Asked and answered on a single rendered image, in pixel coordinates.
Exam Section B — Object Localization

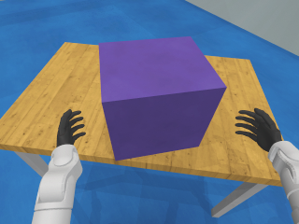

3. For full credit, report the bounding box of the carton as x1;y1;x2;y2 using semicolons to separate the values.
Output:
98;36;227;161

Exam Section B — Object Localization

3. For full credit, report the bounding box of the right robot hand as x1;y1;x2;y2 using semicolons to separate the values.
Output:
235;107;282;152

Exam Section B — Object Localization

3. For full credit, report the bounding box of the robot left forearm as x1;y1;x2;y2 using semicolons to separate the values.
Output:
32;144;83;224

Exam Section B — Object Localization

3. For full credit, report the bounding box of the left robot hand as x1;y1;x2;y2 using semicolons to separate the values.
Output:
56;109;86;147

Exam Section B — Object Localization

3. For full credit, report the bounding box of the robot right forearm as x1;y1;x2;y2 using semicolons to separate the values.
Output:
267;141;299;224

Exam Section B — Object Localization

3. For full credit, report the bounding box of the table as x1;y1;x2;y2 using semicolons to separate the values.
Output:
0;42;284;218

